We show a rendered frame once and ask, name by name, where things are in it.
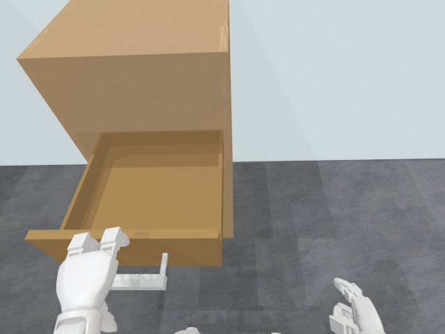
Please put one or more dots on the cabinet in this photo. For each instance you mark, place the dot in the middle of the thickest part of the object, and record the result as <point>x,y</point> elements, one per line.
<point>137,66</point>

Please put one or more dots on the left robot hand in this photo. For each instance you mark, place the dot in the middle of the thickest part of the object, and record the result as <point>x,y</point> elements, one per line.
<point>86,276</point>

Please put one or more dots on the right robot hand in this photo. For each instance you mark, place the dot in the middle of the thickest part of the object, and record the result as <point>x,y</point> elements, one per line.
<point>361,316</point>

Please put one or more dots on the handle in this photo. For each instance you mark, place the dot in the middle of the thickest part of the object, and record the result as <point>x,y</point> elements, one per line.
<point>142,281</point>

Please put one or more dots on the drawer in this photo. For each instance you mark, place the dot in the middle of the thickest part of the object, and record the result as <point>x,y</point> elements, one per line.
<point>163,188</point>

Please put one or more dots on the left robot forearm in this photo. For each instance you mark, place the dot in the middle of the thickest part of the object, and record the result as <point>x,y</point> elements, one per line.
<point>79,321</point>

